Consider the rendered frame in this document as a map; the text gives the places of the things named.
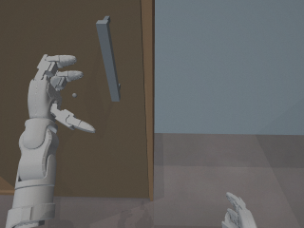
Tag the handle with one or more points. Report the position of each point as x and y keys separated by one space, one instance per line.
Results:
x=105 y=40

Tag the robot right hand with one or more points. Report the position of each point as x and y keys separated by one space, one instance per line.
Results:
x=242 y=219

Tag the wardrobe door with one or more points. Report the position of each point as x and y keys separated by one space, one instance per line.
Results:
x=112 y=162
x=4 y=185

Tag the robot left hand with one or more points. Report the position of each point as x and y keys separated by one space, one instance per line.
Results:
x=43 y=92

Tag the left robot forearm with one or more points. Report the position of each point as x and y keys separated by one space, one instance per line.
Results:
x=36 y=175

